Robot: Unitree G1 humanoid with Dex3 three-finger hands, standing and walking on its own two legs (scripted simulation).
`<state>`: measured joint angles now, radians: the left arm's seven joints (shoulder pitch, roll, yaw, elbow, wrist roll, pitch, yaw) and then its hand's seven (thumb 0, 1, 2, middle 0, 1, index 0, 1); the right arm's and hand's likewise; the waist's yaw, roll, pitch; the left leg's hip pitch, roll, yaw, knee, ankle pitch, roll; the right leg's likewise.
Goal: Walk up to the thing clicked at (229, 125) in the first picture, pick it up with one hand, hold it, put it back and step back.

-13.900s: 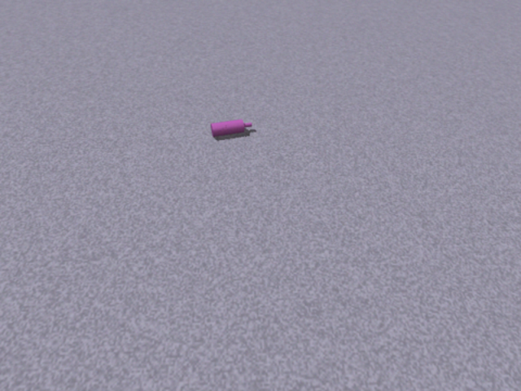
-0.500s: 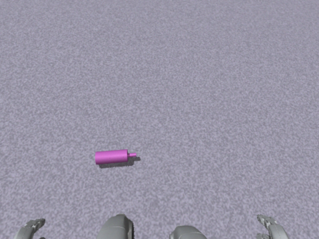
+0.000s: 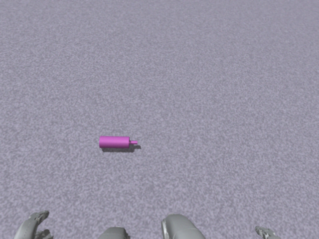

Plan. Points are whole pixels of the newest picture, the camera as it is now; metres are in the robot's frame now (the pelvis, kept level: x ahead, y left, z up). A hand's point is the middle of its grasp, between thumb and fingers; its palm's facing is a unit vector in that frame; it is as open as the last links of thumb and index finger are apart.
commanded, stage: walk up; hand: left
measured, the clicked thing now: (119, 142) +0.69 +0.21 -0.72
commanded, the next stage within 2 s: stand in 1.10 s
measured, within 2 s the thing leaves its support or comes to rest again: neither
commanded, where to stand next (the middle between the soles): +0.33 -0.01 m, yaw +2 degrees
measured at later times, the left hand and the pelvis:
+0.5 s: hand out of the picture +0.01 +0.26 -0.14, palm faces +0.03 -0.92 -0.38, open 7.4 cm; pelvis -0.05 -0.02 +0.00, yaw +0 degrees
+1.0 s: hand out of the picture +0.05 +0.26 -0.14, palm faces +0.03 -0.93 -0.36, open 7.3 cm; pelvis -0.04 -0.01 +0.01, yaw +1 degrees
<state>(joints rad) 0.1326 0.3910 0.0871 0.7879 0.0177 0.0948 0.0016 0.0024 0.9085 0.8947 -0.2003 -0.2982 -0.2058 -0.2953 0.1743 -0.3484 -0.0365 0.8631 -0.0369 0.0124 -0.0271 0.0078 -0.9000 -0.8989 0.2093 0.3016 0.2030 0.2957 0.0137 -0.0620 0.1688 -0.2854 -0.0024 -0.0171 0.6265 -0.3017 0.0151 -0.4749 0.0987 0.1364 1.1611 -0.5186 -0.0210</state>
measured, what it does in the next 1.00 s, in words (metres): steps on the spot: right foot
